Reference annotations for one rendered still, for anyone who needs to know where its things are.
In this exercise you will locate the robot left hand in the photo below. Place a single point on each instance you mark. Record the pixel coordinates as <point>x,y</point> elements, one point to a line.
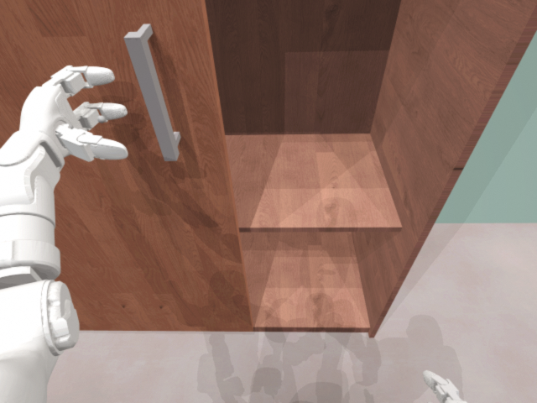
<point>47,110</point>

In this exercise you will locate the robot left upper arm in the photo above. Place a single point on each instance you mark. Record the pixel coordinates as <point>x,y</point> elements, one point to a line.
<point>38,322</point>

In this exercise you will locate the handle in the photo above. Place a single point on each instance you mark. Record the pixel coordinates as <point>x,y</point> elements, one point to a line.
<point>140,55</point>

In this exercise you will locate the wardrobe door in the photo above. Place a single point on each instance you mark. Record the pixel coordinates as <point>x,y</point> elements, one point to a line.
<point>145,244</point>

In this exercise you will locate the robot right hand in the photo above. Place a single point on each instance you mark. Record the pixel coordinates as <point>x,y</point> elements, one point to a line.
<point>445,391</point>

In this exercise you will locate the robot left forearm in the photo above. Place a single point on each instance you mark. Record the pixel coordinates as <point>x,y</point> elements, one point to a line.
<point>30,165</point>

